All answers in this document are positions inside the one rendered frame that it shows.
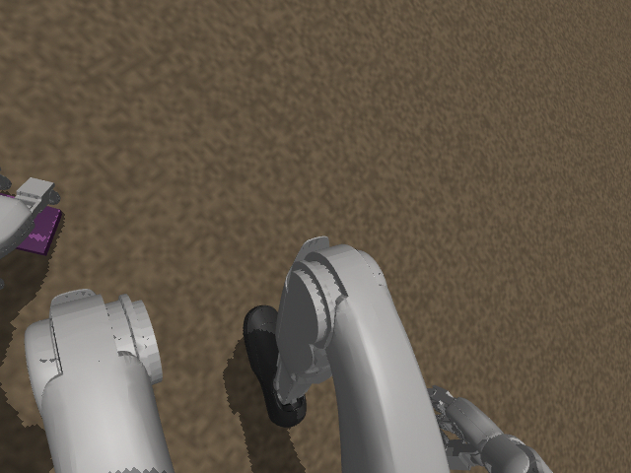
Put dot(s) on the right robot foot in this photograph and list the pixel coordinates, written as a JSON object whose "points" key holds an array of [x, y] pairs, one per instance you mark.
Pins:
{"points": [[262, 351]]}

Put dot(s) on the right robot arm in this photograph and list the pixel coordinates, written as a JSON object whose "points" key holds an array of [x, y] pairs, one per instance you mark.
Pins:
{"points": [[508, 454]]}

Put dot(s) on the left robot hand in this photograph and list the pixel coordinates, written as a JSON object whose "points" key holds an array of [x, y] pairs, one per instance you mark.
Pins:
{"points": [[17, 214]]}

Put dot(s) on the right robot hand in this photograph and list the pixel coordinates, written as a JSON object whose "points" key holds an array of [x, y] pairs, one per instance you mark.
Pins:
{"points": [[461, 417]]}

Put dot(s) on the small box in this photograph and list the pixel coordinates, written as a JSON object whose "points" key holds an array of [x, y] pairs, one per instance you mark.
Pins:
{"points": [[40, 239]]}

